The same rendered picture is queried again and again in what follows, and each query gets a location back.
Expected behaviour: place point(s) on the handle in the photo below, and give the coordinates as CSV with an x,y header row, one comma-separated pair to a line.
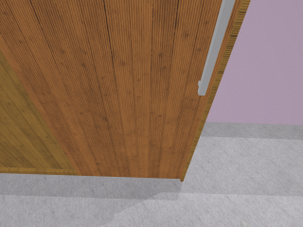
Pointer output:
x,y
215,45

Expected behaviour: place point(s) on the wardrobe door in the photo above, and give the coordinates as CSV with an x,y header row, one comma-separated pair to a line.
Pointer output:
x,y
25,139
116,81

